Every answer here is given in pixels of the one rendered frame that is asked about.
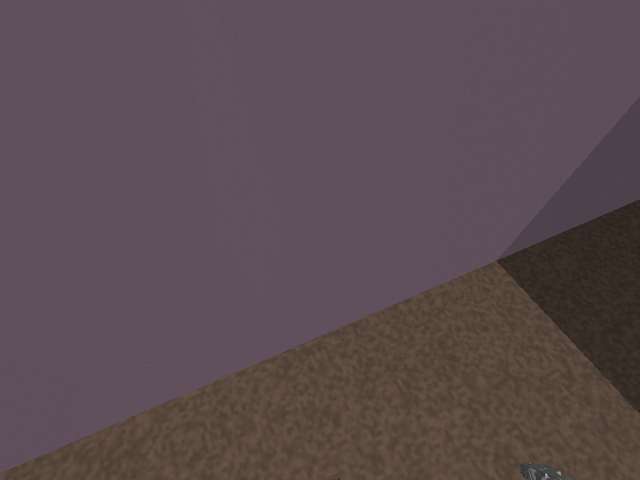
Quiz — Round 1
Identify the right robot hand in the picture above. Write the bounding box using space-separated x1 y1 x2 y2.
519 462 573 480

